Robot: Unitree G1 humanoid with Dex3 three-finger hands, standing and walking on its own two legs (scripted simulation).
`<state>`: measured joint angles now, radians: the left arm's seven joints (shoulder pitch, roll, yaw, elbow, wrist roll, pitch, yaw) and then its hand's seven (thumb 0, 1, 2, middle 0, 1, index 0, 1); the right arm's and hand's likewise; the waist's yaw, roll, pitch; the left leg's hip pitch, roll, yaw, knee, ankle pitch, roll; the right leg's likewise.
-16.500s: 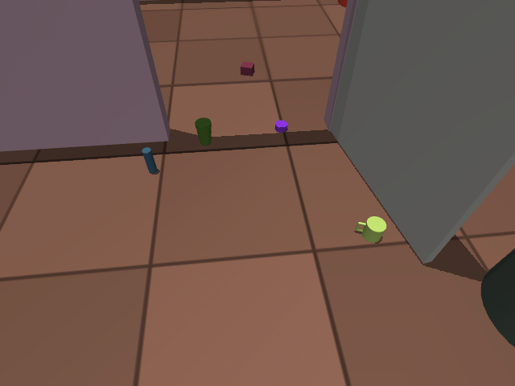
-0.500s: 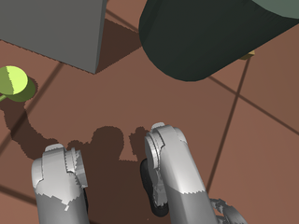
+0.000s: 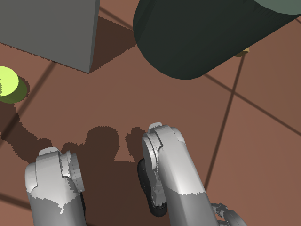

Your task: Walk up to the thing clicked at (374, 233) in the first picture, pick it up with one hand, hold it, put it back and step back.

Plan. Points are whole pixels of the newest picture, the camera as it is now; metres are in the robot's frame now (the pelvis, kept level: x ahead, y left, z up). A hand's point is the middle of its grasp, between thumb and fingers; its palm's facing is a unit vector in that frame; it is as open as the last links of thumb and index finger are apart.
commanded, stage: rise first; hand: left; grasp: from above
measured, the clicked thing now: (0, 89) +0.50 +0.31 -0.29
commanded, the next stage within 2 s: approach in 0.42 s
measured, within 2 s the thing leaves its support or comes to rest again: neither
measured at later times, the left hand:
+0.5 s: hand out of the picture +0.46 +0.34 -0.16, palm faces -0.45 -0.06 -0.89, open 14.1 cm
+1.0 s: hand (8, 66) +0.53 +0.25 -0.17, palm faces -0.39 -0.05 -0.92, open 13.9 cm
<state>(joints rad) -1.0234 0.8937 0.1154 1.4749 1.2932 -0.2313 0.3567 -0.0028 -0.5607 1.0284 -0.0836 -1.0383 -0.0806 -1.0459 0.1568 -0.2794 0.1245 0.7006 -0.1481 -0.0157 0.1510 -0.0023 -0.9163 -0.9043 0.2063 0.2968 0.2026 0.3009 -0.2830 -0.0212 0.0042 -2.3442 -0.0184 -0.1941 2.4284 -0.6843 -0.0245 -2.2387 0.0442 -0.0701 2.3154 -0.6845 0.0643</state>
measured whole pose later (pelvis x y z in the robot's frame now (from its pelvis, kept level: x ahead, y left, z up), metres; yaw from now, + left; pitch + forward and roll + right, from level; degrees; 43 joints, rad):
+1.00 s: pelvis +0.00 +0.00 +0.00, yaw -1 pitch +35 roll -10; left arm -1.19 0.82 0.06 1.59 1.31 -0.10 0.43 0.00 -0.53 1.02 -0.09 -1.08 -0.10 -1.08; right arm 0.19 -0.29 0.17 0.65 -0.15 -0.04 0.14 0.00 -0.92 -0.90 0.21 0.30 0.20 0.30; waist -0.39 -0.01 0.01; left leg -2.36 0.00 -0.20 2.42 -0.68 -0.03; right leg -2.27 0.06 -0.07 2.31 -0.66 0.06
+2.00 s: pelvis +0.00 +0.00 -0.02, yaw -3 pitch +32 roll -13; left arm -1.15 1.00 0.12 1.67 1.31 -0.15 0.49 0.00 -0.50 1.02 -0.09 -1.06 -0.09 -1.06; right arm 0.19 -0.31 0.26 0.62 -0.20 -0.12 0.17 0.00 -0.91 -0.90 0.21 0.30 0.20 0.30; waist -0.41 -0.08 0.13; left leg -2.38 0.00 -0.23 2.50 -0.69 -0.01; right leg -2.27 0.07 -0.10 2.34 -0.66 0.07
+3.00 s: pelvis +0.00 +0.01 -0.01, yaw -5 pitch +29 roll -15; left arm -1.13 1.05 0.09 1.71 1.27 -0.18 0.54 0.00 -0.46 1.04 -0.10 -1.11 -0.10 -1.10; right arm 0.15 -0.34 0.31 0.61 -0.22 -0.17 0.21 0.00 -0.91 -0.91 0.21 0.30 0.20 0.30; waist -0.42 -0.12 0.19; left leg -2.34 0.00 -0.28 2.52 -0.71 -0.02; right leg -2.23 0.08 -0.14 2.33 -0.66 0.08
